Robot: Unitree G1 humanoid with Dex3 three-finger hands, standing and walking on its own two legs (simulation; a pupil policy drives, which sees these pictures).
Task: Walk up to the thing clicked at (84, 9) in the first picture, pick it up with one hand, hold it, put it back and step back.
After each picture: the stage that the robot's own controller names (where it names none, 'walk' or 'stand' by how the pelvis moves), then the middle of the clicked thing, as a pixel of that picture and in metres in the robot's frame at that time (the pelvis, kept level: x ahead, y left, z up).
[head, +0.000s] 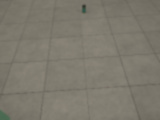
stand; (84, 9) +2.27 +0.05 -0.72
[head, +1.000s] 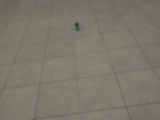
walk; (77, 26) +2.12 +0.31 -0.70
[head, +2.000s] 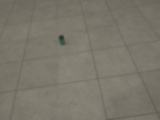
walk; (62, 40) +1.48 +0.45 -0.72
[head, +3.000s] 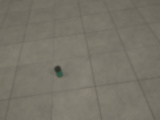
walk; (58, 71) +0.98 +0.38 -0.72
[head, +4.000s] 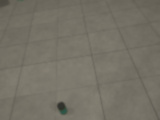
walk; (62, 108) +0.61 +0.32 -0.72
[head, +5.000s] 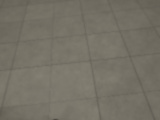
stand; out of the picture +0.41 +0.28 -0.70
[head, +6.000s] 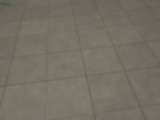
stand; out of the picture +0.35 +0.27 -0.72
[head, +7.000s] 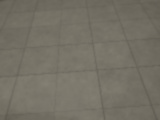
stand; out of the picture +0.37 +0.23 -0.71
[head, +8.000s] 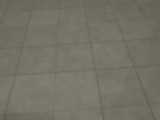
stand; out of the picture +0.37 +0.21 -0.72
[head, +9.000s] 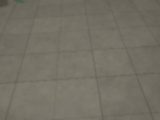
stand; out of the picture +0.35 +0.21 -0.73
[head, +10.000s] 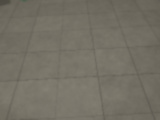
stand; out of the picture +0.35 +0.21 -0.73
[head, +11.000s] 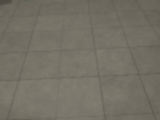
stand; out of the picture +0.35 +0.20 -0.73
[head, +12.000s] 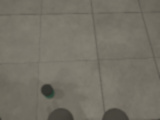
go down; (48, 91) +0.40 +0.21 -0.50
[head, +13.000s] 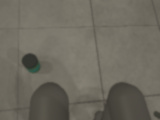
go down; (31, 63) +0.44 +0.25 -0.32
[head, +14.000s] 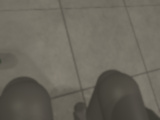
close in; out of the picture +0.42 +0.28 -0.24
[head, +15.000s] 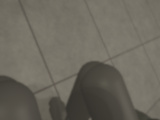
close; out of the picture +0.42 +0.31 -0.22
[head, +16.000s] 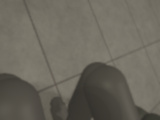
lift; out of the picture +0.40 +0.30 -0.22
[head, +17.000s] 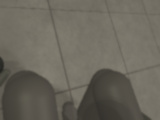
lift; out of the picture +0.35 +0.25 -0.19
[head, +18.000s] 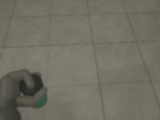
lift; (34, 92) +0.33 +0.19 -0.01
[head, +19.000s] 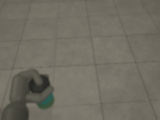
hold; (42, 92) +0.34 +0.17 -0.01
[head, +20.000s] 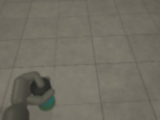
hold; (43, 95) +0.33 +0.17 -0.02
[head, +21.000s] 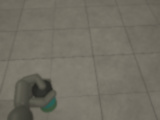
crouch; (45, 96) +0.33 +0.16 -0.05
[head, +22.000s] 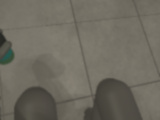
lower; out of the picture +0.46 +0.25 -0.12
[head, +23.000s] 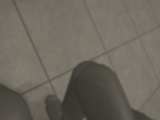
lower; out of the picture +0.43 +0.31 -0.23
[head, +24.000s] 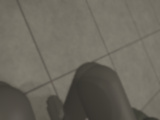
lower; out of the picture +0.42 +0.32 -0.23
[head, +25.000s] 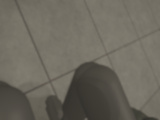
lower; out of the picture +0.42 +0.32 -0.23
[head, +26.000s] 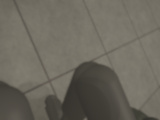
lower; out of the picture +0.43 +0.32 -0.23
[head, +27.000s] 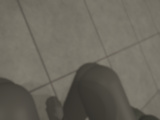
open; out of the picture +0.42 +0.30 -0.23
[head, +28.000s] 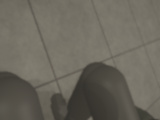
stand; out of the picture +0.42 +0.30 -0.23
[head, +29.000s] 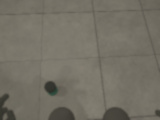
walk; (51, 88) +0.42 +0.21 -0.50
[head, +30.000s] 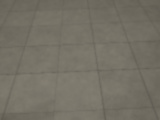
stand; out of the picture +0.38 +0.19 -0.67
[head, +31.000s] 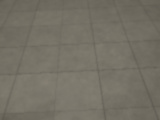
stand; out of the picture +0.38 +0.19 -0.67
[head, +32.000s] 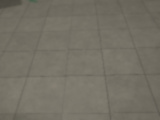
stand; out of the picture +0.40 +0.18 -0.72
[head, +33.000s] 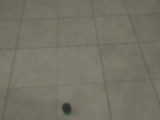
walk; (67, 109) +0.43 +0.13 -0.71
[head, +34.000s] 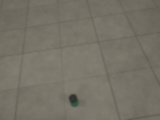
walk; (73, 100) +0.55 +0.18 -0.70
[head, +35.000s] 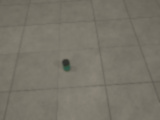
walk; (66, 65) +0.85 +0.21 -0.69
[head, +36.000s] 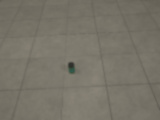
stand; (71, 68) +1.03 +0.21 -0.70
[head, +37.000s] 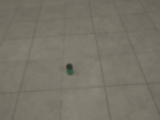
stand; (69, 69) +1.03 +0.21 -0.72
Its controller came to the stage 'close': yes
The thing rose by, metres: 0.70
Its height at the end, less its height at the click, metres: +0.00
